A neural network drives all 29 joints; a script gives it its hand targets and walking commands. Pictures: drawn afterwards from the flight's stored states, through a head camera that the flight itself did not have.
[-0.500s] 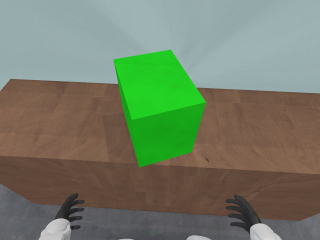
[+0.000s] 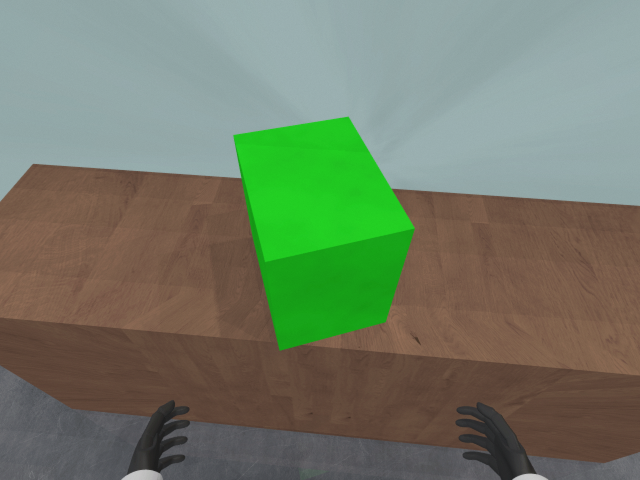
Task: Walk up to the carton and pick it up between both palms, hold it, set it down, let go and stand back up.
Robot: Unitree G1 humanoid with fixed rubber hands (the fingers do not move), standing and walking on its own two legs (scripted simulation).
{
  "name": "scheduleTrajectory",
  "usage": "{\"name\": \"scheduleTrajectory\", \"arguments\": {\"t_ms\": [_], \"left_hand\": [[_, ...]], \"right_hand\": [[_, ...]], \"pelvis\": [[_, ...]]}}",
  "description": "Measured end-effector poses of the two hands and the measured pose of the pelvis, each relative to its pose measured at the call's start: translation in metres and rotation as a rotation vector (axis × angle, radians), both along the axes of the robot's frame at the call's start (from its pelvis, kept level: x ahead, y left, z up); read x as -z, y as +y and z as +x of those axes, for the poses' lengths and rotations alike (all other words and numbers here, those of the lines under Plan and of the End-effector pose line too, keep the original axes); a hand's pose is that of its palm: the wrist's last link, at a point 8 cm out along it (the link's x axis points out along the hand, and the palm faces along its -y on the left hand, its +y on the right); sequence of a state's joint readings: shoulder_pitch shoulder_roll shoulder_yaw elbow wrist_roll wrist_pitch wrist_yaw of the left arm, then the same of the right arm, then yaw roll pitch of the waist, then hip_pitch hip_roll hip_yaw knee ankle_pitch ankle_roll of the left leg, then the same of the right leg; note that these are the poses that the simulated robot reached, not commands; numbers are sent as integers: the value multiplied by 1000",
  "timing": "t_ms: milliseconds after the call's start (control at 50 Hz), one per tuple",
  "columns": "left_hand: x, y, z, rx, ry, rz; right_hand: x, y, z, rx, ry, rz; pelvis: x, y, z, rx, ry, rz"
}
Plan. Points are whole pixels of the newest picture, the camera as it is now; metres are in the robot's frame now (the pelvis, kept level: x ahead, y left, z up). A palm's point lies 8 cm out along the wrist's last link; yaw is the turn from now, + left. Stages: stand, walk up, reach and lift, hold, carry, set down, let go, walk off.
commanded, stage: reach and lift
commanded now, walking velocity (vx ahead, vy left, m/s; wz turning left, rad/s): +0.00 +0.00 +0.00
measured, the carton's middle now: (313, 234) +0.48 +0.05 -0.03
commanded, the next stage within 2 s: none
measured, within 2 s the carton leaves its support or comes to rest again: neither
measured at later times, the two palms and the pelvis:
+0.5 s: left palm (171, 456) +0.15 +0.21 -0.06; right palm (536, 462) +0.17 -0.24 -0.07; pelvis +0.00 +0.02 +0.00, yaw -1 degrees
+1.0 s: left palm (209, 398) +0.21 +0.17 -0.04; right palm (542, 421) +0.21 -0.26 -0.05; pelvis +0.00 +0.01 -0.02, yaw -3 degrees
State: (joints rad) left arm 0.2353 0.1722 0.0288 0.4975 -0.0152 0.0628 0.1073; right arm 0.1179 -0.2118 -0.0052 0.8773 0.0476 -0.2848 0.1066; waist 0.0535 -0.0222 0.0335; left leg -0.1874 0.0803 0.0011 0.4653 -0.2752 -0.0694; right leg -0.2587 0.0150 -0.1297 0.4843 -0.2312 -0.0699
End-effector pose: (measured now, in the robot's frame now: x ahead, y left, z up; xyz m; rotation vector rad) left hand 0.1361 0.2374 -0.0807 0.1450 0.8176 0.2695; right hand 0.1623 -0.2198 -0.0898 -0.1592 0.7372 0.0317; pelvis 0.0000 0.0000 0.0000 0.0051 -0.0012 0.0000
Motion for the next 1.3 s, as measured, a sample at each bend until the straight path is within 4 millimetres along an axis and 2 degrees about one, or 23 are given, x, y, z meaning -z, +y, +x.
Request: {"name": "scheduleTrajectory", "arguments": {"t_ms": [140,260,520,620,740,960,1080,1300], "left_hand": [[-8,-6,10,5,-95,-5],[-10,-14,10,6,-150,-6],[-17,-32,15,-33,-289,-43],[-19,-38,28,-36,-338,-50],[-31,-49,49,-33,-413,-61],[-40,-68,74,-38,-478,-75],[-42,-63,85,-58,-465,-67],[-68,-51,107,-63,-501,-54]], "right_hand": [[-12,-6,9,-4,-66,7],[-17,-11,10,1,-97,27],[-23,-23,7,-11,-176,53],[-29,-26,19,-10,-226,69],[-34,-26,34,-15,-274,86],[-36,-35,46,-12,-328,86],[-42,-35,60,-23,-345,91],[-71,-22,103,-66,-402,104]], "pelvis": [[-2,6,7,5,-3,-6],[-2,11,9,12,-8,-12],[4,15,1,16,-3,-4],[8,16,-2,23,8,0],[11,16,-2,32,18,0],[16,13,-1,53,41,6],[15,10,-2,68,54,16],[6,11,-2,71,74,8]]}}
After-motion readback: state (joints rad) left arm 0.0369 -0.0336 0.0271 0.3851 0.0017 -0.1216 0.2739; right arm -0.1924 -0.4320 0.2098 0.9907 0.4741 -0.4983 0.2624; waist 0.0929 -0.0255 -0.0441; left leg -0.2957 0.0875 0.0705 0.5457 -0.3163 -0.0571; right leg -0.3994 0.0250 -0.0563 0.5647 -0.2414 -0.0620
